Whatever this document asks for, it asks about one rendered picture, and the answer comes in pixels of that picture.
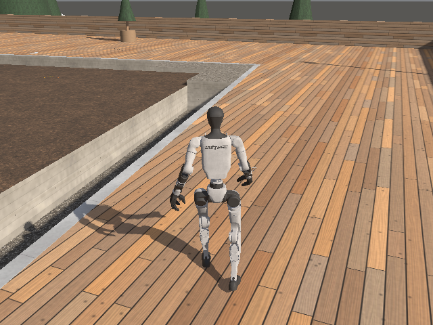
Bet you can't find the robot torso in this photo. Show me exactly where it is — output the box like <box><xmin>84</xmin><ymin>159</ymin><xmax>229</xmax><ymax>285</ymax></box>
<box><xmin>200</xmin><ymin>133</ymin><xmax>231</xmax><ymax>203</ymax></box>

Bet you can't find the robot left forearm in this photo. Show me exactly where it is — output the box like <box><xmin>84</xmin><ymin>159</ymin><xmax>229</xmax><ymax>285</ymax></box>
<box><xmin>173</xmin><ymin>164</ymin><xmax>189</xmax><ymax>196</ymax></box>

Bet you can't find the robot right forearm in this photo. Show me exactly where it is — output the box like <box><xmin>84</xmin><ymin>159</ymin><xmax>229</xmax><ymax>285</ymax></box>
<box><xmin>242</xmin><ymin>161</ymin><xmax>252</xmax><ymax>179</ymax></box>

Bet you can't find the robot left thigh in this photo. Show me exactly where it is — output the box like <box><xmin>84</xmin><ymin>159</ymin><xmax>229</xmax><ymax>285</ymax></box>
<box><xmin>194</xmin><ymin>188</ymin><xmax>210</xmax><ymax>228</ymax></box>

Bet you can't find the right robot hand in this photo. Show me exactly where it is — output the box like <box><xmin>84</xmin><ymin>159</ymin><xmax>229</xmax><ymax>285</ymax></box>
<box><xmin>237</xmin><ymin>175</ymin><xmax>253</xmax><ymax>186</ymax></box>

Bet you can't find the robot left upper arm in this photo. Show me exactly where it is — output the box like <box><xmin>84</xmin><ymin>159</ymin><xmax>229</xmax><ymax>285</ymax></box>
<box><xmin>183</xmin><ymin>136</ymin><xmax>202</xmax><ymax>175</ymax></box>

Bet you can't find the left robot hand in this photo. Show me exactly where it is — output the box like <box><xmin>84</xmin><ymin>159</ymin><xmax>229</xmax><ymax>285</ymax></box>
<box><xmin>170</xmin><ymin>193</ymin><xmax>185</xmax><ymax>211</ymax></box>

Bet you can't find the robot right upper arm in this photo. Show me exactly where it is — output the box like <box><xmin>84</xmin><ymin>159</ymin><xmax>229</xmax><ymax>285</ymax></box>
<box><xmin>230</xmin><ymin>135</ymin><xmax>249</xmax><ymax>171</ymax></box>

